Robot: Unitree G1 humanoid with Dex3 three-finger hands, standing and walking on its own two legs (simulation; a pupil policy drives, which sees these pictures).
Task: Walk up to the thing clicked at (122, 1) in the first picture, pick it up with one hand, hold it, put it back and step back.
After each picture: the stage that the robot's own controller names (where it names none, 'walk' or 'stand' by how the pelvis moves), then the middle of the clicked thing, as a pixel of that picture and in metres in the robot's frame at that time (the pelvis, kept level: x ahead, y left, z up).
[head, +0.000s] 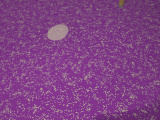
stand; out of the picture +2.19 -0.61 -0.65
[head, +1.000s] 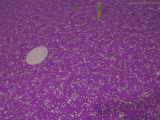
walk; (99, 11) +2.10 -0.11 -0.62
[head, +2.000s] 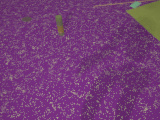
walk; (60, 25) +1.47 +0.28 -0.64
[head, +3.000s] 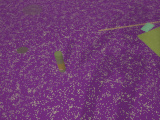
walk; (60, 62) +0.97 +0.28 -0.65
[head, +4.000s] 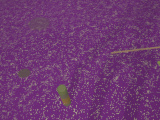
walk; (64, 96) +0.62 +0.25 -0.65
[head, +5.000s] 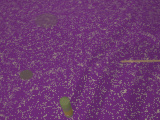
stand; (66, 107) +0.48 +0.20 -0.64
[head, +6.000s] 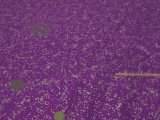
stand; out of the picture +0.42 +0.17 -0.64
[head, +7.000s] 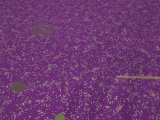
stand; out of the picture +0.41 +0.16 -0.65
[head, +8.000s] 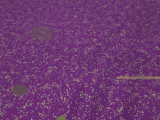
stand; out of the picture +0.41 +0.16 -0.66
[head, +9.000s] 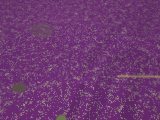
stand; out of the picture +0.40 +0.16 -0.66
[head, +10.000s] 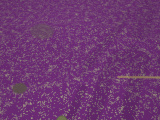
stand; out of the picture +0.39 +0.15 -0.66
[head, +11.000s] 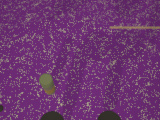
go down; (48, 85) +0.44 +0.17 -0.49
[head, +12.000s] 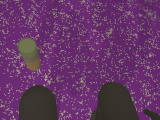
go down; (31, 56) +0.48 +0.21 -0.28
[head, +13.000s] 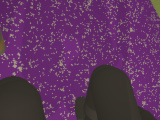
close in; out of the picture +0.46 +0.24 -0.19
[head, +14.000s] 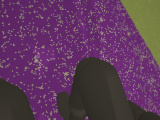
close; out of the picture +0.46 +0.27 -0.16
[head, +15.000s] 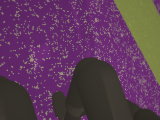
lift; out of the picture +0.44 +0.28 -0.16
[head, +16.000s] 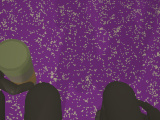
lift; (21, 71) +0.33 +0.21 -0.03
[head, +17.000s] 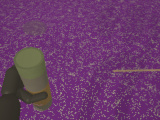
hold; (37, 84) +0.31 +0.15 +0.07
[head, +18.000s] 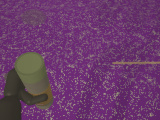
hold; (38, 85) +0.31 +0.16 +0.04
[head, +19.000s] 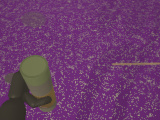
hold; (42, 88) +0.31 +0.15 +0.03
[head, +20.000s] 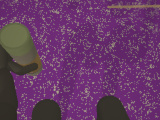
crouch; (26, 55) +0.41 +0.17 -0.03
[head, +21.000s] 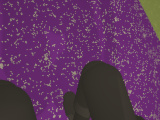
lower; out of the picture +0.44 +0.26 -0.16
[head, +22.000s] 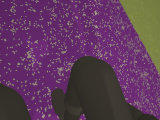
lower; out of the picture +0.45 +0.28 -0.17
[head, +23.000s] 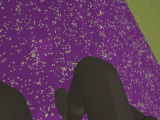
lower; out of the picture +0.44 +0.28 -0.17
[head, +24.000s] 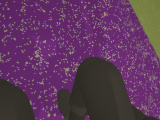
lower; out of the picture +0.43 +0.28 -0.16
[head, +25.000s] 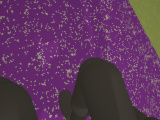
rest; out of the picture +0.43 +0.27 -0.16
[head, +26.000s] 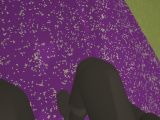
open; out of the picture +0.43 +0.26 -0.16
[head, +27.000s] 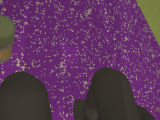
stand; (1, 43) +0.44 +0.24 -0.19
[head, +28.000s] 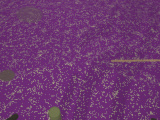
stand; (56, 118) +0.39 +0.16 -0.56
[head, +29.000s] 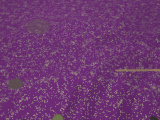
stand; out of the picture +0.39 +0.17 -0.60
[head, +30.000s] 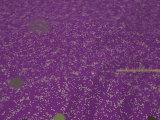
stand; out of the picture +0.40 +0.16 -0.60
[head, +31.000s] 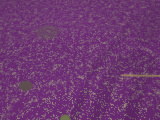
stand; out of the picture +0.42 +0.15 -0.65
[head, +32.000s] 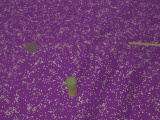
walk; (72, 87) +0.52 +0.10 -0.62
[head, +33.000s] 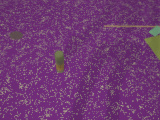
walk; (59, 62) +0.78 +0.15 -0.64
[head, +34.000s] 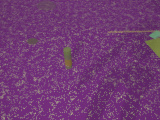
stand; (67, 58) +1.04 +0.17 -0.64
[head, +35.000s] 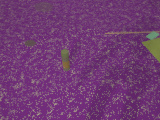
stand; (65, 60) +1.03 +0.17 -0.66
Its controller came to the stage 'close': yes
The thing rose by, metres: 0.68
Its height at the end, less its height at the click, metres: +0.00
